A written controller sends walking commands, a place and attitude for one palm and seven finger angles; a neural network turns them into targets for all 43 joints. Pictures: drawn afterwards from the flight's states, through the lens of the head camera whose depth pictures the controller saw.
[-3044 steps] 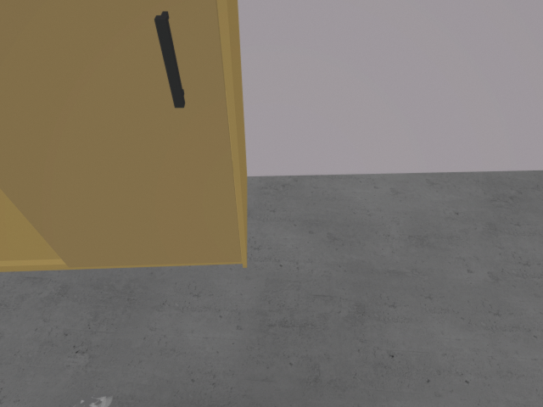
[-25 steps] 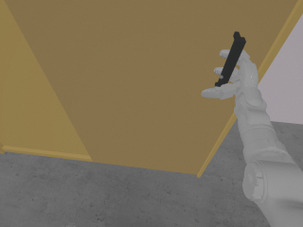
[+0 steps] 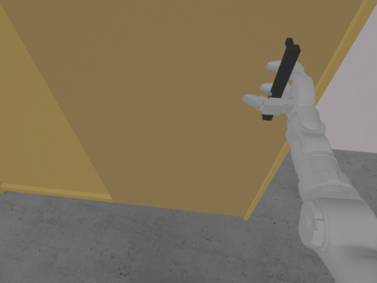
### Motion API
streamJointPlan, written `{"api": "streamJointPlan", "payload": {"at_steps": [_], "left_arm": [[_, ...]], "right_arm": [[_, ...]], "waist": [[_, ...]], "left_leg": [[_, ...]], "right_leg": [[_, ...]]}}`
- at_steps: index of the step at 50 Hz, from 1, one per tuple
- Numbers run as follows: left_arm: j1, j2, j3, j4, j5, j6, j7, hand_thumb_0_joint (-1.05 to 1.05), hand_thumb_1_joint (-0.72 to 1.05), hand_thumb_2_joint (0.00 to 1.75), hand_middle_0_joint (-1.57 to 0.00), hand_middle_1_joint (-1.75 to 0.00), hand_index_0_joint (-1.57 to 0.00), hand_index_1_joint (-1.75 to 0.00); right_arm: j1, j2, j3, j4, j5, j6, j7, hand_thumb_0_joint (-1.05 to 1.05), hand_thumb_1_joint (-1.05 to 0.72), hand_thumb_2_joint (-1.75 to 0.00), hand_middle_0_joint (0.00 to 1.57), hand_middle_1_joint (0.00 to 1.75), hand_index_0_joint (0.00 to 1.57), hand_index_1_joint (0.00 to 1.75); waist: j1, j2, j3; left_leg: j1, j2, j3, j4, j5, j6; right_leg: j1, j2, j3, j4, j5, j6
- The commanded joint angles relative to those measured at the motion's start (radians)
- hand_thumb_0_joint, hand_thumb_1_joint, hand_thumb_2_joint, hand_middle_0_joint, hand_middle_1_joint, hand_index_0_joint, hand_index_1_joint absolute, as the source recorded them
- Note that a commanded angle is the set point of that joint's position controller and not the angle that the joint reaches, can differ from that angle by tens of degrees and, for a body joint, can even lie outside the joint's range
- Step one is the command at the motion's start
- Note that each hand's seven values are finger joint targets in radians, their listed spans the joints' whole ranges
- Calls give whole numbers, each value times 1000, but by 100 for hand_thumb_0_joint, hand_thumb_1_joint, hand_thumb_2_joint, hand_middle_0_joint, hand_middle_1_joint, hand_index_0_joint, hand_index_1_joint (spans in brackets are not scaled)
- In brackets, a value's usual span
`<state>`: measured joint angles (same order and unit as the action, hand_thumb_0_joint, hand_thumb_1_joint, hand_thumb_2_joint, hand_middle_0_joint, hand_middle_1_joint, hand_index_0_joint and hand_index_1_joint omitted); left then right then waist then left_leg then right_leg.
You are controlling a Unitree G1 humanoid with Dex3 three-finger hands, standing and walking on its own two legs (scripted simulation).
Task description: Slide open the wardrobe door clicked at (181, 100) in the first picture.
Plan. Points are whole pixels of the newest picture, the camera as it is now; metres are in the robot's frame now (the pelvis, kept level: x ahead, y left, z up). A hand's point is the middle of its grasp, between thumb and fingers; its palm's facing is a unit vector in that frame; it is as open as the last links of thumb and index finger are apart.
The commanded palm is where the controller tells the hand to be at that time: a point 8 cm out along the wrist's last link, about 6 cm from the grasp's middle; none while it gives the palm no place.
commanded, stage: grip the handle and tug to test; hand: right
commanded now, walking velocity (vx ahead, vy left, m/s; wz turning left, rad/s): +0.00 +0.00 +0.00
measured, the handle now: (277, 82) +0.54 -0.11 +0.16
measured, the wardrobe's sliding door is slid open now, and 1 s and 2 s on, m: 0.00 0.00 0.01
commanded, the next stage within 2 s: tug the door sideways, standing still in 1.06 s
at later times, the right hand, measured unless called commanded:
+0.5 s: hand (270, 93) +0.48 -0.09 +0.16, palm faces -0.03 +1.00 -0.01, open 5.5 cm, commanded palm +0.47 -0.15 +0.16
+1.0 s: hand (269, 94) +0.49 -0.09 +0.16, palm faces -0.02 +1.00 +0.00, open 5.4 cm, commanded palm +0.44 -0.15 +0.16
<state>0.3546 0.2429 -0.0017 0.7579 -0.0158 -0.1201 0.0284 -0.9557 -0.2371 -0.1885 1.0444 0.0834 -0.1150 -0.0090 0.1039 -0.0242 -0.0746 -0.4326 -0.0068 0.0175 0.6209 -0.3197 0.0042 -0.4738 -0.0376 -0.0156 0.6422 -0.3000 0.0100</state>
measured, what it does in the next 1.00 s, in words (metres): stands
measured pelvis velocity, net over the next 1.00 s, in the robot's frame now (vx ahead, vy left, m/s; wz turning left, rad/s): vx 0.00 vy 0.00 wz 0.03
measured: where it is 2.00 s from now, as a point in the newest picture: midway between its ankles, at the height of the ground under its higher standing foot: outside the picture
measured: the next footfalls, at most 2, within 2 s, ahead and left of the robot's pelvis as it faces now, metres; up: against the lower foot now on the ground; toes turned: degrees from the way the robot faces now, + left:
none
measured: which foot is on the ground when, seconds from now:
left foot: down 0.00-1.00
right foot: down 0.00-1.00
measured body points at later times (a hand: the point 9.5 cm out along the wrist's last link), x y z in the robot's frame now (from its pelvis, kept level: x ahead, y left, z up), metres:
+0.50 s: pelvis +0.00 +0.00 +0.00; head +0.03 +0.00 +0.45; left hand +0.04 +0.27 -0.12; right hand +0.48 -0.15 +0.17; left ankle -0.01 +0.12 -0.72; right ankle +0.01 -0.13 -0.72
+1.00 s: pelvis +0.00 +0.00 +0.00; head +0.03 +0.00 +0.45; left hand +0.03 +0.26 -0.12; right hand +0.48 -0.15 +0.16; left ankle -0.01 +0.12 -0.72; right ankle +0.01 -0.13 -0.72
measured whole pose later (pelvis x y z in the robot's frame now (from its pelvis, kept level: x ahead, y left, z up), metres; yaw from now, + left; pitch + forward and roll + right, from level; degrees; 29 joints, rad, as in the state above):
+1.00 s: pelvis +0.00 +0.00 +0.00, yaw +2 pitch +8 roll +1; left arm 0.39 0.25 0.00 0.72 -0.02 -0.11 0.03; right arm -0.87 -0.26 -0.24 0.94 0.09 -0.09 0.01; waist 0.13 -0.03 -0.09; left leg -0.44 -0.02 -0.01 0.61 -0.31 0.00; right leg -0.47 -0.05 -0.05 0.63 -0.30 0.01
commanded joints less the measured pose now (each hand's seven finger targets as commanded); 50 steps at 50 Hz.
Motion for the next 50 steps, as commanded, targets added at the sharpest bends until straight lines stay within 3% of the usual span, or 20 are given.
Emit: {"api": "streamJointPlan", "payload": {"at_steps": [1,2,5,8,12,14,15,17,19,21,23,27,30,34,36,37,39,42,44,50], "left_arm": [[55,146,53,-84,-2,-42,8,0,90,90,-20,-30,-20,-30],[55,147,53,-84,-4,-40,9,0,90,90,-20,-30,-20,-30],[56,143,51,-85,-4,-42,8,0,90,90,-20,-30,-20,-30],[56,147,53,-84,-5,-42,11,0,90,90,-20,-30,-20,-30],[60,149,55,-87,-4,-42,9,0,90,90,-20,-30,-20,-30],[57,144,53,-89,-5,-44,7,0,90,90,-20,-30,-20,-30],[58,148,54,-90,-6,-42,8,0,90,90,-20,-30,-20,-30],[54,148,52,-89,-8,-40,10,0,90,90,-20,-30,-20,-30],[62,152,49,-82,-5,-39,12,0,90,90,-20,-30,-20,-30],[71,158,51,-80,-1,-37,14,0,90,90,-20,-30,-20,-30],[72,152,47,-78,-2,-37,14,0,90,90,-20,-30,-20,-30],[76,156,47,-84,-1,-37,15,0,90,90,-20,-30,-20,-30],[77,153,45,-83,0,-40,11,0,90,90,-20,-30,-20,-30],[77,153,48,-93,1,-47,6,0,90,90,-20,-30,-20,-30],[82,160,49,-93,1,-44,8,0,90,90,-20,-30,-20,-30],[75,159,48,-99,-2,-43,8,0,90,90,-20,-30,-20,-30],[71,157,49,-105,-3,-43,8,0,90,90,-20,-30,-20,-30],[61,153,50,-119,-8,-39,8,0,90,90,-20,-30,-20,-30],[50,149,50,-131,-10,-39,5,0,90,90,-20,-30,-20,-30],[22,145,58,-157,-14,-27,6,0,90,90,-20,-30,-20,-30]], "right_arm": [[-539,-164,-28,-231,4,-75,4,0,-39,-68,40,133,40,133],[-530,-186,-47,-227,8,-75,3,0,-43,-70,40,133,40,133],[-552,-148,-10,-223,6,-76,9,0,-57,-76,42,135,42,135],[-542,-196,-48,-221,9,-78,11,0,-71,-82,43,137,43,137],[-520,-194,-47,-233,7,-80,15,0,-90,-90,45,140,45,140],[-524,-169,-28,-242,9,-77,17,0,-90,-90,45,140,45,140],[-502,-186,-44,-235,11,-73,17,0,-90,-90,45,140,45,140],[-533,-178,-27,-232,12,-66,20,0,-90,-90,45,140,45,140],[-550,-210,-49,-190,5,-64,17,0,-90,-90,45,140,45,140],[-552,-257,-84,-182,-8,-68,12,0,-90,-90,45,140,45,140],[-575,-242,-73,-155,-3,-68,18,0,-90,-90,45,140,45,140],[-571,-270,-97,-142,-1,-77,20,0,-90,-90,45,140,45,140],[-596,-241,-69,-126,-3,-85,19,0,-90,-90,45,140,45,140],[-565,-217,-63,-147,1,-99,15,0,-90,-90,45,140,45,140],[-531,-257,-94,-128,-1,-96,16,0,-90,-90,45,140,45,140],[-546,-249,-81,-158,0,-98,19,0,-90,-90,45,140,45,140],[-501,-261,-99,-165,1,-93,22,0,-90,-90,45,140,45,140],[-460,-231,-74,-223,5,-82,26,0,-90,-90,45,140,45,140],[-399,-199,-59,-260,10,-67,24,0,-90,-90,45,140,45,140],[-240,-209,-90,-404,24,-11,24,0,-90,-90,45,140,45,140]], "waist": [[14,23,-347],[9,27,-351],[24,41,-328],[14,33,-346],[15,35,-356],[16,27,-345],[9,31,-341],[24,29,-325],[27,52,-292],[17,51,-319],[34,65,-298],[24,46,-327],[40,34,-306],[28,29,-341],[18,59,-338],[24,44,-343],[7,43,-347],[2,35,-349],[-13,24,-351],[-51,35,-376]], "left_leg": [[85,-37,2,-69,351,13],[94,-35,4,-68,354,14],[78,-37,3,-74,339,11],[92,-36,-2,-75,342,11],[103,-36,-1,-73,361,11],[98,-38,1,-75,359,12],[101,-38,0,-77,354,12],[88,-36,-3,-84,336,9],[79,-34,-4,-87,311,8],[88,-33,-10,-85,312,8],[78,-31,-11,-89,308,4],[84,-30,-11,-79,302,8],[50,-32,-9,-80,264,6],[51,-35,-4,-72,268,10],[68,-36,-5,-72,266,10],[71,-33,-7,-72,271,9],[90,-35,-8,-71,284,11],[104,-37,-4,-71,309,12],[118,-40,0,-71,327,15],[197,-43,1,-76,434,15]], "right_leg": [[225,42,11,-45,256,-28],[220,40,12,-48,259,-27],[211,41,11,-48,237,-29],[207,42,7,-46,233,-31],[211,41,6,-48,248,-30],[214,42,7,-48,249,-30],[206,41,6,-49,244,-30],[198,42,4,-51,220,-32],[168,44,7,-55,190,-34],[168,46,6,-51,192,-36],[154,46,3,-49,178,-37],[150,46,7,-47,179,-33],[146,44,8,-44,148,-32],[168,43,11,-37,166,-30],[150,43,10,-42,161,-32],[152,42,7,-45,160,-32],[148,42,4,-46,167,-32],[167,39,2,-53,197,-31],[178,39,-2,-55,220,-29],[207,37,-18,-65,313,-31]]}}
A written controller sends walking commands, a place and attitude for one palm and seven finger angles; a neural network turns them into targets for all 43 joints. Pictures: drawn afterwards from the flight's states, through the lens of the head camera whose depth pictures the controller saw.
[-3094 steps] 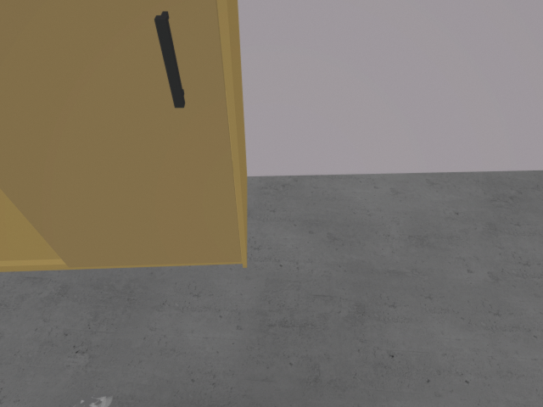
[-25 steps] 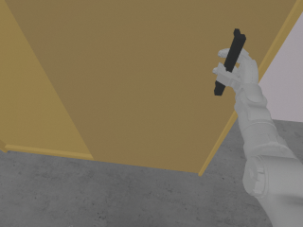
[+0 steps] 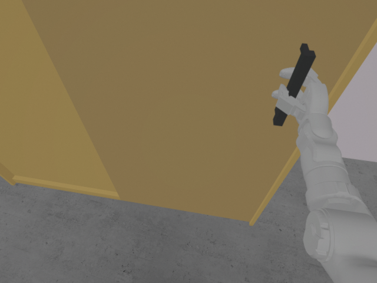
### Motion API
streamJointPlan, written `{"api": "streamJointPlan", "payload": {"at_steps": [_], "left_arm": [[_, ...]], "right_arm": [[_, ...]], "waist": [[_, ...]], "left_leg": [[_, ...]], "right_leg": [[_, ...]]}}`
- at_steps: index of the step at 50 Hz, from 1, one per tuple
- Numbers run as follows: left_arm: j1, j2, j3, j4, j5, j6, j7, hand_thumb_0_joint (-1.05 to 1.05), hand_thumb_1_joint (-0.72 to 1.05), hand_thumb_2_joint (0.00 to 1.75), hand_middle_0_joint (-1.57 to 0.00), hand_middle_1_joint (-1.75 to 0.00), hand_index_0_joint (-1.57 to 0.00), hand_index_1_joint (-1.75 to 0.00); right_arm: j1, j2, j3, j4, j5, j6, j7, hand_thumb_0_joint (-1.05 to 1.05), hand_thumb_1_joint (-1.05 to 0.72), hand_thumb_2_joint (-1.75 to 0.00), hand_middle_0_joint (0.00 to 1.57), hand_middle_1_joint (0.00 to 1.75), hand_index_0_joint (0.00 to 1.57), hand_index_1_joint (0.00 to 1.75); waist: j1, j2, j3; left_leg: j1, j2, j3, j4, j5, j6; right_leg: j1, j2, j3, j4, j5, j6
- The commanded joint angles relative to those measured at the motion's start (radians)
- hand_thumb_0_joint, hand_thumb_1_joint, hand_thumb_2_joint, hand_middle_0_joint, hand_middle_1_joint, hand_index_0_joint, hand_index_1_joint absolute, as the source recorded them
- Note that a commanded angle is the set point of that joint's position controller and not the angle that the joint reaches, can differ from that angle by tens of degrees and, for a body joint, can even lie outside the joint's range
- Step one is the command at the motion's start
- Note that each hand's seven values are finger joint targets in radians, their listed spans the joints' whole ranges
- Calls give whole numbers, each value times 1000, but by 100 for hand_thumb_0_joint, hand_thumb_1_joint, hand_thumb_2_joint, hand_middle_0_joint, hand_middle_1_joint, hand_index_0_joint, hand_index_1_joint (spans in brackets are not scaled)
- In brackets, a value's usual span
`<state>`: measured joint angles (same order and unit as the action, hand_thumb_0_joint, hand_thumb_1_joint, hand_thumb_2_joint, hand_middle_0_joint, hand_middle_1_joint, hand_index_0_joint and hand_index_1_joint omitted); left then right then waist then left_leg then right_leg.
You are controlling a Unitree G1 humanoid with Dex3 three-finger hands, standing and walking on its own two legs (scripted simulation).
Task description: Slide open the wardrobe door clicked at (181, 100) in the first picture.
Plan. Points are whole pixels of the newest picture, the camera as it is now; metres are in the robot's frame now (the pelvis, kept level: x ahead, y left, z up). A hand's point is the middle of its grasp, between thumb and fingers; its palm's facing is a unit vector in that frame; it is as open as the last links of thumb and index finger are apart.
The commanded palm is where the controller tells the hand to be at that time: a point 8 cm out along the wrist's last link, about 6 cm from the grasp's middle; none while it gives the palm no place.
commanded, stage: grip the handle and tug to test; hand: right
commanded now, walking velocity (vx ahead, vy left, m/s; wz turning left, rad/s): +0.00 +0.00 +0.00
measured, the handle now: (290, 87) +0.53 -0.13 +0.16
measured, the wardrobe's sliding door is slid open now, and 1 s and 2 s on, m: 0.00 0.01 0.03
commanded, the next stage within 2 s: tug the door sideways, standing still in 0.06 s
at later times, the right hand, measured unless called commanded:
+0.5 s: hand (280, 98) +0.48 -0.10 +0.16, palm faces +0.06 +1.00 -0.03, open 5.4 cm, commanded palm +0.46 -0.12 +0.16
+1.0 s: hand (276, 99) +0.48 -0.10 +0.16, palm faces +0.08 +1.00 -0.06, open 5.7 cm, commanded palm +0.45 -0.09 +0.16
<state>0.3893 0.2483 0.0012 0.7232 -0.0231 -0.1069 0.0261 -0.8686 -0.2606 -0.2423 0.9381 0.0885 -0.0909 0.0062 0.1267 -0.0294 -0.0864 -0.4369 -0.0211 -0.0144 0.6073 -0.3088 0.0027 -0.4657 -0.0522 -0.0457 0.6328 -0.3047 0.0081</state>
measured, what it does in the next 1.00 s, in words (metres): stands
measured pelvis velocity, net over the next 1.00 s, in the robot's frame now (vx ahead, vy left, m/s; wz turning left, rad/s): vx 0.01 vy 0.00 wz -0.09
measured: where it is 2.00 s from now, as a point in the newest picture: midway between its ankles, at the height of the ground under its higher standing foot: outside the picture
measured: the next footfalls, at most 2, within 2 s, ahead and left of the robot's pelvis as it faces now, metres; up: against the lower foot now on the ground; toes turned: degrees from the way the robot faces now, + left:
left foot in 1.90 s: +0.13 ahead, +0.22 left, +0.00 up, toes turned -4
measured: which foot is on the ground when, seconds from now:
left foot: down 0.00-1.00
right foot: down 0.00-1.00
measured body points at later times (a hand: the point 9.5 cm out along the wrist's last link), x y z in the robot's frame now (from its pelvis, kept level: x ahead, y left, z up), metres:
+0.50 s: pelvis +0.02 +0.00 +0.00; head +0.05 +0.00 +0.45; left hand +0.13 +0.25 -0.12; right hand +0.47 -0.16 +0.17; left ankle -0.01 +0.12 -0.73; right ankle +0.00 -0.12 -0.73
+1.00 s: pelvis +0.01 +0.00 +0.00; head +0.05 +0.00 +0.45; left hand +0.09 +0.24 -0.13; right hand +0.47 -0.15 +0.16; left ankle -0.01 +0.12 -0.73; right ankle +0.00 -0.12 -0.73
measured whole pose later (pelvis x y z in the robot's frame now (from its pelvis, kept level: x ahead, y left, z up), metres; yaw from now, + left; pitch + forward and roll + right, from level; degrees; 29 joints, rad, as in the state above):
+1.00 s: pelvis +0.01 +0.00 +0.00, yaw -5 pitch +8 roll +1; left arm 0.34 0.22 0.01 0.81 -0.01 -0.17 0.00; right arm -0.96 -0.14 -0.01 0.94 0.14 -0.04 -0.15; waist 0.05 -0.03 -0.07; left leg -0.41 0.01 0.07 0.62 -0.35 0.01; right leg -0.48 -0.02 0.03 0.65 -0.32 0.01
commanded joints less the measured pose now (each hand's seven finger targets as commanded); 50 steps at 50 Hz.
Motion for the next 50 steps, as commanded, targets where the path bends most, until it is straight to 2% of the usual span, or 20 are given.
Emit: {"api": "streamJointPlan", "payload": {"at_steps": [1,3,4,8,9,11,12,13,15,17,19,21,22,24,26,29,31,34,44,50], "left_arm": [[-15,143,57,-124,-6,-35,10,0,90,90,-20,-30,-20,-30],[-32,136,56,-139,-10,-27,11,0,90,90,-20,-30,-20,-30],[-39,130,55,-141,-13,-24,10,0,90,90,-20,-30,-20,-30],[-50,127,61,-143,-12,-10,11,0,90,90,-20,-30,-20,-30],[-56,120,57,-137,-13,-9,12,0,90,90,-20,-30,-20,-30],[-38,125,62,-102,-7,-6,18,0,90,90,-20,-30,-20,-30],[-30,128,61,-85,-5,-3,21,0,90,90,-20,-30,-20,-30],[-30,123,61,-75,-4,0,22,0,90,90,-20,-30,-20,-30],[-23,116,59,-64,3,-3,17,0,90,90,-20,-30,-20,-30],[-20,112,58,-56,4,-5,14,0,90,90,-20,-30,-20,-30],[-17,111,57,-48,6,-10,8,0,90,90,-20,-30,-20,-30],[-17,113,59,-46,6,-14,3,0,90,90,-20,-30,-20,-30],[-25,109,56,-46,7,-19,1,0,90,90,-20,-30,-20,-30],[-23,108,54,-43,8,-27,-3,0,90,90,-20,-30,-20,-30],[-24,112,55,-41,7,-35,-5,0,90,90,-20,-30,-20,-30],[-28,104,52,-35,6,-47,-10,0,90,90,-20,-30,-20,-30],[-26,106,54,-33,7,-57,-13,0,90,90,-20,-30,-20,-30],[-30,99,50,-26,7,-71,-16,0,90,90,-20,-30,-20,-30],[-17,97,52,3,13,-101,-19,0,90,90,-20,-30,-20,-30],[-19,97,52,2,12,-109,-22,0,90,90,-20,-30,-20,-30]], "right_arm": [[-287,-201,-53,-309,18,-25,8,0,-90,-90,45,140,45,140],[-240,-178,-36,-378,21,-2,11,0,-90,-90,45,140,45,140],[-241,-141,-1,-400,19,11,11,0,-90,-90,45,140,45,140],[-187,-114,8,-477,21,60,-2,0,-90,-90,45,140,45,140],[-271,-39,83,-497,24,71,-3,0,-90,-90,45,140,45,140],[-401,-36,90,-448,20,89,-20,0,-90,-90,45,140,45,140],[-475,-51,85,-430,15,91,-30,0,-90,-90,45,140,45,140],[-501,-34,96,-387,7,94,-35,0,-90,-90,45,140,45,140],[-524,21,123,-358,7,87,-45,0,-90,-90,45,140,45,140],[-546,62,155,-339,7,75,-48,0,-90,-90,45,140,45,140],[-560,102,181,-301,11,58,-48,0,-90,-90,45,140,45,140],[-587,123,204,-305,9,35,-47,0,-90,-90,45,140,45,140],[-606,140,216,-300,13,27,-46,0,-90,-90,45,140,45,140],[-608,178,242,-268,19,14,-43,0,-90,-90,45,140,45,140],[-614,194,259,-261,18,2,-40,0,-90,-90,45,140,45,140],[-631,236,294,-245,21,-9,-42,0,-90,-90,45,140,45,140],[-644,250,310,-261,20,-14,-45,0,-90,-90,45,140,45,140],[-648,295,348,-248,26,-12,-49,0,-90,-90,45,140,45,140],[-685,303,359,-269,29,-19,-62,0,-90,-90,45,140,45,140],[-690,308,361,-267,30,-26,-65,0,-90,-90,45,140,45,140]], "waist": [[-83,61,-357],[-92,47,-363],[-84,29,-349],[-94,23,-362],[-59,14,-339],[-22,63,-291],[-11,53,-301],[-5,32,-289],[-1,31,-315],[3,-2,-348],[10,36,-349],[12,18,-370],[13,1,-370],[19,41,-355],[22,40,-359],[29,24,-341],[24,-13,-360],[32,26,-343],[32,-5,-368],[33,8,-364]], "left_leg": [[220,-29,34,-64,448,17],[250,-26,34,-63,500,16],[241,-26,36,-64,516,15],[255,-25,39,-68,574,13],[229,-25,41,-78,582,8],[183,-29,41,-92,562,4],[171,-25,42,-85,559,5],[150,-24,39,-85,543,6],[139,-23,44,-77,540,7],[120,-21,45,-67,535,10],[104,-23,52,-60,521,10],[88,-23,54,-54,502,11],[75,-22,54,-52,487,11],[71,-25,59,-51,473,12],[62,-25,59,-49,453,13],[34,-27,63,-46,417,13],[21,-28,63,-44,388,16],[7,-32,68,-43,374,14],[-1,-34,72,-38,375,16],[0,-35,73,-37,381,15]], "right_leg": [[202,52,11,-58,343,-30],[212,52,5,-64,388,-30],[230,50,4,-63,415,-29],[281,45,6,-60,518,-27],[298,46,6,-57,524,-28],[298,47,13,-49,484,-32],[300,47,22,-47,487,-30],[301,50,22,-41,473,-30],[319,54,32,-34,486,-27],[352,53,42,-20,527,-23],[355,53,52,-16,522,-21],[376,51,61,-10,534,-19],[376,51,63,-8,521,-18],[355,55,66,-8,481,-19],[357,55,71,-8,459,-19],[352,53,76,-7,424,-16],[368,52,82,-7,422,-13],[354,52,88,-7,391,-15],[372,53,93,-4,418,-10],[372,52,91,-4,425,-9]]}}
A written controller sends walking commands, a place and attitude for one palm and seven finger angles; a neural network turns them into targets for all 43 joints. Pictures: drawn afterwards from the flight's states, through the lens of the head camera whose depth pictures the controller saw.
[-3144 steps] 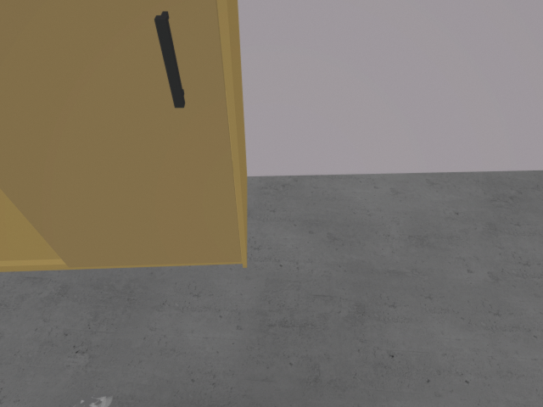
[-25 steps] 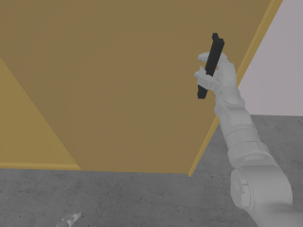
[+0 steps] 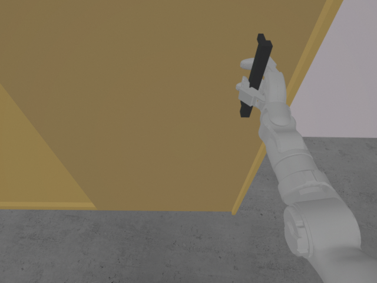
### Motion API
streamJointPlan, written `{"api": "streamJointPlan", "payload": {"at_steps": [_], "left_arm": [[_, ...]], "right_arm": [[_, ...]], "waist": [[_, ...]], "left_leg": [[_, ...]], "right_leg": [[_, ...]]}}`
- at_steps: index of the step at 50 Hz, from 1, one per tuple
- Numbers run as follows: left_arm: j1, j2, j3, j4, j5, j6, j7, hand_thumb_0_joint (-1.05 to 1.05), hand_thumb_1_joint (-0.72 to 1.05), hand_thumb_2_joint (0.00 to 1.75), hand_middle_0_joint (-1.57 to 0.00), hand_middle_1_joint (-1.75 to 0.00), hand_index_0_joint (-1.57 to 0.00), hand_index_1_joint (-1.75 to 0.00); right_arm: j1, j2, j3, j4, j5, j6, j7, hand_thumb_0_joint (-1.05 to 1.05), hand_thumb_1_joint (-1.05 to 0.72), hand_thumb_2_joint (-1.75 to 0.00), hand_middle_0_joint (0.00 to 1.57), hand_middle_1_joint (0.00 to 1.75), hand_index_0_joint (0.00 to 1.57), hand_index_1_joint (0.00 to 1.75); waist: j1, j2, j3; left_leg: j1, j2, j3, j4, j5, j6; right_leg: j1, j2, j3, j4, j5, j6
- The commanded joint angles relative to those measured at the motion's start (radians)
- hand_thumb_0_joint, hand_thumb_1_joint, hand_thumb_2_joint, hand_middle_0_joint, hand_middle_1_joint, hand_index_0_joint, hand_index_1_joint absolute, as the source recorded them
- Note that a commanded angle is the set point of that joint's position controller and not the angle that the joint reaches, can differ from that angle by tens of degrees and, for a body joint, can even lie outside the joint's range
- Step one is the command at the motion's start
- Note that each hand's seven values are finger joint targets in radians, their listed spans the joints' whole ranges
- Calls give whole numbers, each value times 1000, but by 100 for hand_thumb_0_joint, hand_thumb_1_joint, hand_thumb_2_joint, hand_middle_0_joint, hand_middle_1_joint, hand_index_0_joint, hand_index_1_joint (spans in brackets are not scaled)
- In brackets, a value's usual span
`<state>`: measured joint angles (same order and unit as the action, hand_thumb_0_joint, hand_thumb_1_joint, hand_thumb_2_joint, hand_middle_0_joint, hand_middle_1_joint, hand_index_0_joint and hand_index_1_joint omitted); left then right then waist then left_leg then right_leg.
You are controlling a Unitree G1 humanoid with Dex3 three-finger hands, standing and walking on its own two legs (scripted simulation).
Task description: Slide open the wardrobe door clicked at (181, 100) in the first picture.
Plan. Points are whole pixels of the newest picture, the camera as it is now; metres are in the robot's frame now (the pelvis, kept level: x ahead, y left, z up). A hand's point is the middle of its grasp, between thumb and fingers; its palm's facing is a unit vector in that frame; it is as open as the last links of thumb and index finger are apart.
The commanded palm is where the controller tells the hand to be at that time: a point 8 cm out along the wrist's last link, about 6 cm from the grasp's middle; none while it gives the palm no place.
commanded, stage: tug the door sideways, standing still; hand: right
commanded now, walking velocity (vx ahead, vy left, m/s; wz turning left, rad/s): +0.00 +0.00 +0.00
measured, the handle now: (252, 78) +0.53 -0.08 +0.16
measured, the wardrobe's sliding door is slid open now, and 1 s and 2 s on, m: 0.01 0.03 0.26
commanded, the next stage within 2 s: step sideways, sliding the door along in 0.08 s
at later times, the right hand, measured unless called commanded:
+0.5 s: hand (240, 93) +0.48 -0.05 +0.16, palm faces -0.01 +0.99 -0.13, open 5.9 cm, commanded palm +0.45 -0.06 +0.17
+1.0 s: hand (228, 92) +0.48 -0.03 +0.15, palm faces +0.19 +0.97 -0.15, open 6.3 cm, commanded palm +0.44 +0.00 +0.17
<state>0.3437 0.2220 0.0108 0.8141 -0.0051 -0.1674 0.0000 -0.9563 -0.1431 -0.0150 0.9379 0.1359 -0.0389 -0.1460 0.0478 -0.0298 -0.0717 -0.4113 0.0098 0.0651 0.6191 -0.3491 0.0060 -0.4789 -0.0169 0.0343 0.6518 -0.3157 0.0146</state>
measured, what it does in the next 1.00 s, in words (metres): steps to the left: left foot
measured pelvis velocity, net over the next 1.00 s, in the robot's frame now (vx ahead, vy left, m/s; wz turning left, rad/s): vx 0.04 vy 0.13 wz -0.06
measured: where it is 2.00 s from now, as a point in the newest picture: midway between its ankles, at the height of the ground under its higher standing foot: outside the picture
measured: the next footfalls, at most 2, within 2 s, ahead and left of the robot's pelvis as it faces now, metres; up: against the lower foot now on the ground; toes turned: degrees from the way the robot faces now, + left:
left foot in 0.90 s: +0.10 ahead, +0.23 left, +0.00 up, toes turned +1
right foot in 1.06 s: +0.05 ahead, -0.05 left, +0.00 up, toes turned -12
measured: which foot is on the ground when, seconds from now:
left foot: down 0.00-0.70, up 0.72-0.88, down 0.90-1.00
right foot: down 0.00-0.96, up 0.98-1.00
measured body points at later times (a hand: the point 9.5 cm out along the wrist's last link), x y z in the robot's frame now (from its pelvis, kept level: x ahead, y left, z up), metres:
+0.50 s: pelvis -0.01 +0.02 -0.01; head +0.05 +0.05 +0.44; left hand +0.09 +0.27 -0.14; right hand +0.47 -0.11 +0.17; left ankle -0.03 +0.11 -0.72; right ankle +0.00 -0.13 -0.72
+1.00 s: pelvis +0.04 +0.13 +0.00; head +0.12 +0.14 +0.44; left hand +0.24 +0.33 -0.13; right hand +0.46 -0.08 +0.16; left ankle +0.06 +0.23 -0.72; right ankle +0.01 -0.07 -0.71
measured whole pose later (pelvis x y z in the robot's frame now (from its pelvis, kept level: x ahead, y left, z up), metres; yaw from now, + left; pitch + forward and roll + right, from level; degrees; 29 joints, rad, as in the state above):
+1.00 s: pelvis +0.04 +0.13 +0.00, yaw -4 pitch -1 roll +1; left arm 0.10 0.21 0.00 0.62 -0.06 -0.02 0.06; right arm -0.76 -0.21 -0.01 0.48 0.11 -0.01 -0.15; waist -0.06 -0.08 0.21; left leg -0.31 0.00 0.09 0.65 -0.32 0.03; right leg -0.32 -0.18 0.00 0.78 -0.37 0.07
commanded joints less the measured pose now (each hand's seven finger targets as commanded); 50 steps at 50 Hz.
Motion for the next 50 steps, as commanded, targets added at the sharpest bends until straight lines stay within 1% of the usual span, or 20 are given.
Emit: {"api": "streamJointPlan", "payload": {"at_steps": [1,9,10,11,12,13,22,25,27,29,31,33,34,35,37,42,44,46,48,50], "left_arm": [[30,128,42,-86,-5,-48,4,0,90,90,-20,-30,-20,-30],[22,127,40,-94,-5,-47,4,0,90,90,-20,-30,-20,-30],[12,193,50,-119,-15,-4,48,0,90,90,-20,-30,-20,-30],[-5,176,41,-133,-19,15,66,0,90,90,-20,-30,-20,-30],[-35,148,31,-154,-21,23,70,0,90,90,-20,-30,-20,-30],[-53,131,27,-178,-27,25,74,0,90,90,-20,-30,-20,-30],[-122,153,34,-233,-20,73,92,0,90,90,-20,-30,-20,-30],[-134,154,28,-245,-38,93,87,0,90,90,-20,-30,-20,-30],[-199,140,30,-250,-51,86,97,0,90,90,-20,-30,-20,-30],[-205,114,19,-226,-33,78,105,0,90,90,-20,-30,-20,-30],[-206,96,7,-215,-25,71,110,0,90,90,-20,-30,-20,-30],[-173,125,24,-209,-25,83,121,0,90,90,-20,-30,-20,-30],[-172,163,40,-236,-28,93,111,0,90,90,-20,-30,-20,-30],[-200,155,37,-256,-36,102,73,0,90,90,-20,-30,-20,-30],[-201,151,40,-269,-34,114,46,0,90,90,-20,-30,-20,-30],[-226,144,38,-314,-49,103,44,0,90,90,-20,-30,-20,-30],[-245,138,34,-340,-61,104,44,0,90,90,-20,-30,-20,-30],[-273,112,34,-334,-67,97,62,0,90,90,-20,-30,-20,-30],[-273,95,48,-326,-61,89,83,0,90,90,-20,-30,-20,-30],[-280,58,21,-320,-49,68,91,0,90,90,-20,-30,-20,-30]], "right_arm": [[-598,182,130,-267,-22,-80,84,0,-90,-90,45,140,45,140],[-649,178,127,-298,-19,-85,75,0,-90,-90,45,140,45,140],[-571,-303,-150,-277,-80,-114,58,0,-90,-90,45,140,45,140],[-572,-291,-120,-271,-94,-123,63,0,-90,-90,45,140,45,140],[-555,-93,14,-294,-75,-129,89,0,-90,-90,45,140,45,140],[-557,-37,53,-337,-63,-136,101,0,-90,-90,45,140,45,140],[-524,-72,45,-448,-13,-128,118,0,-90,-90,45,140,45,140],[-481,-61,65,-482,-26,-116,108,0,-90,-90,45,140,45,140],[-459,-131,5,-451,-39,-91,91,0,-90,-90,45,140,45,140],[-492,-46,67,-473,-49,-96,92,0,-90,-90,45,140,45,140],[-533,25,125,-560,-49,-117,89,0,-90,-90,45,140,45,140],[-489,24,142,-595,-38,-135,86,0,-90,-90,45,140,45,140],[-479,77,193,-645,-20,-143,98,0,-90,-90,45,140,45,140],[-487,133,225,-654,-1,-140,120,0,-90,-90,45,140,45,140],[-459,146,223,-624,-19,-121,120,0,-90,-90,45,140,45,140],[-426,118,245,-790,-44,-131,102,0,-90,-90,45,140,45,140],[-366,94,236,-822,-55,-121,98,0,-90,-90,45,140,45,140],[-333,50,222,-833,-72,-107,82,0,-90,-90,45,140,45,140],[-263,24,192,-854,-74,-112,83,0,-90,-90,45,140,45,140],[-278,68,241,-936,-78,-127,81,0,-90,-90,45,140,45,140]], "waist": [[104,-15,-382],[114,10,-401],[3,54,-360],[21,48,-347],[33,51,-325],[36,13,-342],[23,-166,-286],[3,-5,-337],[-35,331,-297],[-34,227,-238],[-10,134,-233],[9,85,-311],[11,-103,-379],[-3,-176,-402],[-1,-110,-303],[3,-163,-324],[-9,-124,-344],[6,39,-328],[-43,267,-326],[-31,207,-323]], "left_leg": [[-25,-64,-6,-46,414,14],[-21,-63,-7,-43,438,10],[82,0,-31,-73,360,-11],[110,4,-33,-82,388,-7],[121,2,-18,-68,394,-15],[135,0,-18,-49,390,-16],[16,-37,-46,111,0,4],[352,56,-100,-119,388,55],[559,252,-333,-149,960,178],[591,264,-299,-86,1062,192],[592,237,-219,-20,1062,170],[395,151,-112,153,929,70],[80,28,-62,288,504,-42],[-97,-7,-158,417,-127,-38],[-176,12,-179,389,-216,1],[60,-9,-42,66,21,11],[271,-2,-19,-71,314,18],[370,128,-112,-101,861,53],[544,210,-253,-56,1272,133],[587,217,-245,2,1385,123]], "right_leg": [[391,16,17,-25,450,-12],[402,17,15,-18,462,-16],[317,-57,3,-20,455,-62],[303,-55,-13,-49,423,-62],[300,-72,-16,-58,427,-59],[342,-93,-14,-57,453,-58],[528,-316,169,-56,731,-158],[309,-216,-2,91,580,-74],[-4,-31,-77,379,-149,1],[-80,-30,-67,391,-253,-3],[13,-62,-81,101,-140,-2],[385,-139,-86,-209,353,-26],[702,-333,123,-149,1000,-128],[835,-468,251,-100,1210,-209],[803,-478,215,-76,1118,-210],[694,-359,0,-18,1029,-102],[541,-288,-80,63,888,-51],[361,-165,-127,145,509,11],[131,-57,-90,213,-114,39],[108,-75,-94,56,-109,30]]}}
